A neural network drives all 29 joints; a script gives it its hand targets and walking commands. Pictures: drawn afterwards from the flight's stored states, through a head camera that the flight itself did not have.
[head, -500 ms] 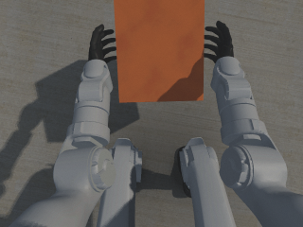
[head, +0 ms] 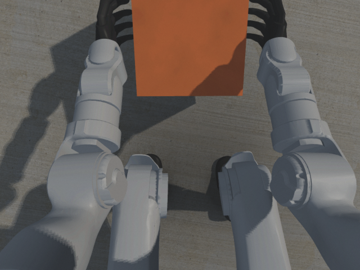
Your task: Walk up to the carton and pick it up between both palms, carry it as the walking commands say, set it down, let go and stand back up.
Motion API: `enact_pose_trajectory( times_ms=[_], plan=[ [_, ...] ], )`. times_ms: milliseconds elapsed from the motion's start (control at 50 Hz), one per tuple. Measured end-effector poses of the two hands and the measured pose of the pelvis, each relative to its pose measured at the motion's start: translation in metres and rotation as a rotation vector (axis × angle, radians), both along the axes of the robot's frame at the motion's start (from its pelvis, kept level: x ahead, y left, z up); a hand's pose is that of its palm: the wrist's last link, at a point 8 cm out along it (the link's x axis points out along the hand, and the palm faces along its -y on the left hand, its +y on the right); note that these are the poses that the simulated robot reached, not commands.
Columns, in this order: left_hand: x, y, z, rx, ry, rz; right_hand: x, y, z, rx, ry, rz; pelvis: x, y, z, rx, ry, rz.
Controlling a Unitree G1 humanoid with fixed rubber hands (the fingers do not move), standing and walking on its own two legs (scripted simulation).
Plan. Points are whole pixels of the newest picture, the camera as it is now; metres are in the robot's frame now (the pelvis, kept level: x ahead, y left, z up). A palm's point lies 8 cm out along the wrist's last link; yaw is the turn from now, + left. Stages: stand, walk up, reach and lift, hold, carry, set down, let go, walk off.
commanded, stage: set down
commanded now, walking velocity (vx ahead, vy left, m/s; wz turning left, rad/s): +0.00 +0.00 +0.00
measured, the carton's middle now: (188, 30) +0.56 +0.01 -0.25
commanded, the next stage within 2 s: none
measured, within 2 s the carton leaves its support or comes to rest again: rests again in 1.48 s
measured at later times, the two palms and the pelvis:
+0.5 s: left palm (114, 46) +0.52 +0.16 -0.21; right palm (264, 41) +0.53 -0.13 -0.20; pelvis +0.01 +0.00 -0.02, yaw +0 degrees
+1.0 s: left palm (119, 52) +0.51 +0.16 -0.22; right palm (265, 49) +0.51 -0.14 -0.22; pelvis +0.01 +0.00 -0.02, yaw +0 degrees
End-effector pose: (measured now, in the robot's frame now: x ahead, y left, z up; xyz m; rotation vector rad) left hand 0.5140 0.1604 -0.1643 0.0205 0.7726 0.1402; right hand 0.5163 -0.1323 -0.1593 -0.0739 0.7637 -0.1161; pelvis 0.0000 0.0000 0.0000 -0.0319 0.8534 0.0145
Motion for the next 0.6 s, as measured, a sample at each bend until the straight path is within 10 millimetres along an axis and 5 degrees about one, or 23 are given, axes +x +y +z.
enact_pose_trajectory(
  times_ms=[380,600],
  plan=[
    [0.005,0.005,-0.037,0.003,0.055,-0.033,0.009,0.001,-0.042,0.013,0.054,0.038,0.014,-0.001,-0.016,0.008,-0.066,-0.004],
    [0.009,0.003,-0.035,-0.001,0.032,-0.035,0.011,-0.002,-0.038,0.016,0.026,0.03,0.009,0.0,-0.023,0.007,-0.124,-0.007]
  ],
)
